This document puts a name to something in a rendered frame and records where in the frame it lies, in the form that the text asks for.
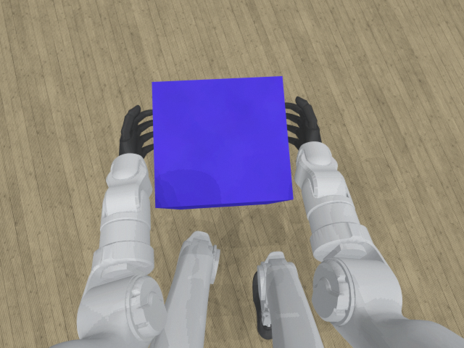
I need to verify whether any robot left forearm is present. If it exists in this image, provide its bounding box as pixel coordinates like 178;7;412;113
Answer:
77;153;154;338

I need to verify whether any right robot upper arm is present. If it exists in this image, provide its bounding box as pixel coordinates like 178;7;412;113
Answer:
312;257;464;348

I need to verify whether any right robot shin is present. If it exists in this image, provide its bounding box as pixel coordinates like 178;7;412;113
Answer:
260;252;299;326

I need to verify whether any robot right hand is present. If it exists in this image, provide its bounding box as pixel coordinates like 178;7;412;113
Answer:
285;96;322;150

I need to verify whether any robot left hand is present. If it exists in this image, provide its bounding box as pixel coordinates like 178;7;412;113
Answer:
119;105;154;159

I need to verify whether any carton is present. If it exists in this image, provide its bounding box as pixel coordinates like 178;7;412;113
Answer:
152;76;294;210

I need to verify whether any left robot upper arm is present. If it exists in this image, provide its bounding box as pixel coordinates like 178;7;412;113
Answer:
49;274;167;348

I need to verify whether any left robot thigh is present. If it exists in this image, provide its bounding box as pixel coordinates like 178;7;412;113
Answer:
149;238;220;348

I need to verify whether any robot right forearm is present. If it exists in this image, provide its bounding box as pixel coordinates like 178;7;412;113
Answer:
294;141;402;293

